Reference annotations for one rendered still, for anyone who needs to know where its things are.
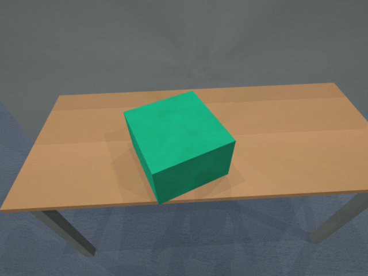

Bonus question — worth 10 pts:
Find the carton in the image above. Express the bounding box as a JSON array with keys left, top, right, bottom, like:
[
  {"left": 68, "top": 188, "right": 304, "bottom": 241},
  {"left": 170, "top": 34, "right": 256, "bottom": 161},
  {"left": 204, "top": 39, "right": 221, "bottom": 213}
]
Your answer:
[{"left": 124, "top": 91, "right": 236, "bottom": 205}]

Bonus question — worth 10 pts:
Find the table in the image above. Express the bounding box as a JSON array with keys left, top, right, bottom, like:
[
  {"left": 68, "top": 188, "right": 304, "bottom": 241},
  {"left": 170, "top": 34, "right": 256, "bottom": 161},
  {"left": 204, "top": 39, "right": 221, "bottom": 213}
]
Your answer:
[{"left": 0, "top": 83, "right": 368, "bottom": 257}]

